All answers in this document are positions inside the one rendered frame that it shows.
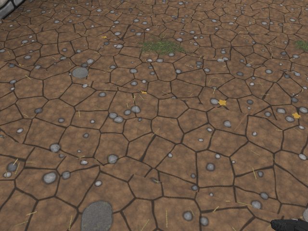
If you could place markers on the right robot hand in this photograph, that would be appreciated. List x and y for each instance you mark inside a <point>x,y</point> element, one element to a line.
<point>289,225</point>

